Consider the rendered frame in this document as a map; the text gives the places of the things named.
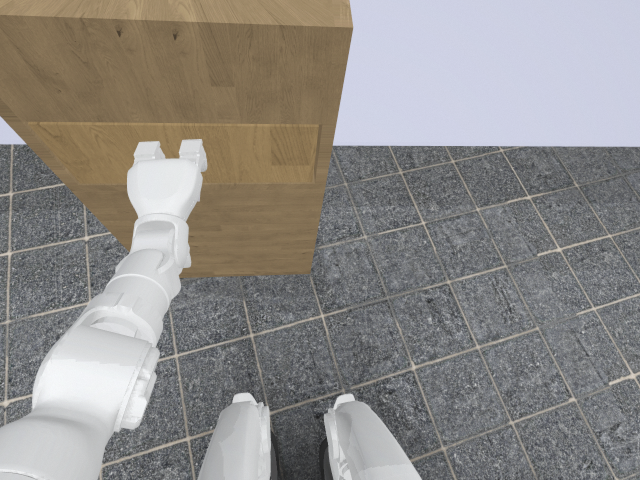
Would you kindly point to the cabinet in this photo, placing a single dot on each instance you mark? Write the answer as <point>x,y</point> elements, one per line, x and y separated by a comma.
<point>187,61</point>

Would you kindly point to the drawer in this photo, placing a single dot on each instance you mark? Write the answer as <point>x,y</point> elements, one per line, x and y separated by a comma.
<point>103,152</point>

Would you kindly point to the right robot shin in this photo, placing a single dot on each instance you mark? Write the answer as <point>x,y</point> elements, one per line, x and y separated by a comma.
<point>340,471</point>

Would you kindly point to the left robot shin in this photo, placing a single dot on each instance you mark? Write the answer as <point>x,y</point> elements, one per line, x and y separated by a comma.
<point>264,464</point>

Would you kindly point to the robot left hand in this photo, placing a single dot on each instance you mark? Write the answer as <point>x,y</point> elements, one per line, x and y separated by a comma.
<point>171,186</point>

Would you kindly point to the left robot upper arm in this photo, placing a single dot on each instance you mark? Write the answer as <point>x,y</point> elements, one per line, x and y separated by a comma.
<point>98,383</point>

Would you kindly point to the robot shin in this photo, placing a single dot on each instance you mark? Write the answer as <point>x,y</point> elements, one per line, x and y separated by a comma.
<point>264,464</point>
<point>340,471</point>

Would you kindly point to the robot left forearm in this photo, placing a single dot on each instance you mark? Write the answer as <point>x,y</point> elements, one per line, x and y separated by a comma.
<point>139,294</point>

